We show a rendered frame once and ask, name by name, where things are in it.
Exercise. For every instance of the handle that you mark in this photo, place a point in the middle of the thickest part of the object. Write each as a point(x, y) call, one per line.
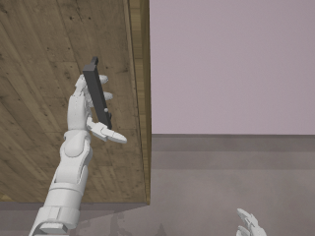
point(96, 92)

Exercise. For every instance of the robot right hand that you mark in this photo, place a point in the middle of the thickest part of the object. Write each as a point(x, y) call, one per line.
point(251, 223)

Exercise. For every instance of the left robot forearm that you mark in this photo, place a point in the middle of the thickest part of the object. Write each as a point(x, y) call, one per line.
point(60, 211)

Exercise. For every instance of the robot left hand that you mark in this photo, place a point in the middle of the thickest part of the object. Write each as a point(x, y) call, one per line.
point(79, 109)

